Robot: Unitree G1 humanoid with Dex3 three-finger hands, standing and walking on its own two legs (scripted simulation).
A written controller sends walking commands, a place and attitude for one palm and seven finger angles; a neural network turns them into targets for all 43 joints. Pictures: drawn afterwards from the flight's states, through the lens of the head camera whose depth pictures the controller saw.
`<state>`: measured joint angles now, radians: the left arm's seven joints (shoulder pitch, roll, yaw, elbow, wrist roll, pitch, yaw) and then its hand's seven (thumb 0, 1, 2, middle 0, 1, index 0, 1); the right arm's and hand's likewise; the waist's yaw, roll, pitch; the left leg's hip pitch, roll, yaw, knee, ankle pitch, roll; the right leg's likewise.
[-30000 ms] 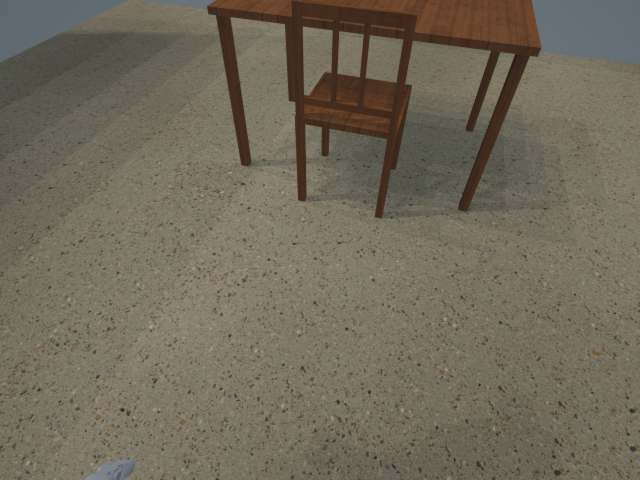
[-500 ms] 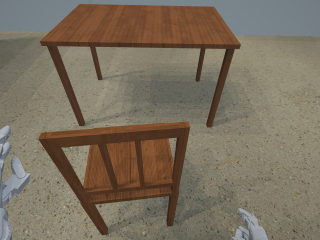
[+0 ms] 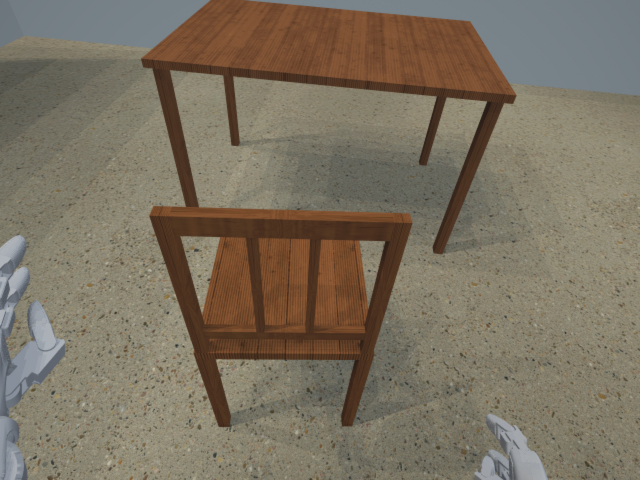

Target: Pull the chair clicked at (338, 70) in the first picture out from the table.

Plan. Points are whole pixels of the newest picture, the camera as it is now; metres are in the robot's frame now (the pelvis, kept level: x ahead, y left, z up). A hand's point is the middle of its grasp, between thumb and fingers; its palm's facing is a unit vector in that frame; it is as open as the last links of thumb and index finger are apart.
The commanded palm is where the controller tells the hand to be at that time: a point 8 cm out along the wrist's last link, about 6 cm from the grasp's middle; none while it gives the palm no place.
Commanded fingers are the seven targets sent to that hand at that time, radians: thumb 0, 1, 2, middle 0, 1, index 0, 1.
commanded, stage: stop stepping back and stand still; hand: left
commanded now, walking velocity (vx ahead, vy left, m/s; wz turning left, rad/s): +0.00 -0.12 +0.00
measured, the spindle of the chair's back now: (256, 287) +0.47 +0.14 -0.10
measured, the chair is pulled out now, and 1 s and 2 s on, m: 0.65 0.65 0.65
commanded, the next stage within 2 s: let the arm hang, fingers relaxed in 0.80 s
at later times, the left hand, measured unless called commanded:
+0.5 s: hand (56, 394) +0.16 +0.25 +0.14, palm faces +0.40 -0.83 -0.38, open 7.4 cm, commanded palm +0.11 +0.29 +0.18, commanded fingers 0.00 0.90 0.90 -0.20 -0.30 -0.20 -0.30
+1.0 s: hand (109, 427) +0.17 +0.24 +0.03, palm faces +0.21 -0.87 -0.44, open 7.4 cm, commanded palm none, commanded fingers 0.00 0.90 0.90 -0.20 -0.30 -0.20 -0.30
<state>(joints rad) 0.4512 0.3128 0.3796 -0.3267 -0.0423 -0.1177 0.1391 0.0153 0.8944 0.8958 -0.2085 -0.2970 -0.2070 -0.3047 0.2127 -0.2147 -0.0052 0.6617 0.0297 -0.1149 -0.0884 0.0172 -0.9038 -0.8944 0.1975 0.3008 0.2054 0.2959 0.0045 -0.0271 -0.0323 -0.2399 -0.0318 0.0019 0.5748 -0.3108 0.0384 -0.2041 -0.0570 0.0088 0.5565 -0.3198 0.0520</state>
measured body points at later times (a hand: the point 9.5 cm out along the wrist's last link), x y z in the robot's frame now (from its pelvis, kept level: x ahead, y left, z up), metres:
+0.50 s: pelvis -0.04 -0.01 +0.00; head -0.06 +0.00 +0.45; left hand +0.13 +0.29 +0.16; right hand +0.07 -0.26 -0.10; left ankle +0.00 +0.09 -0.73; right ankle -0.07 -0.13 -0.73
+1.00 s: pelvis -0.04 +0.00 +0.01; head -0.03 -0.02 +0.45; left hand +0.15 +0.29 +0.06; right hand +0.12 -0.25 -0.11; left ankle +0.00 +0.09 -0.73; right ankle -0.07 -0.13 -0.73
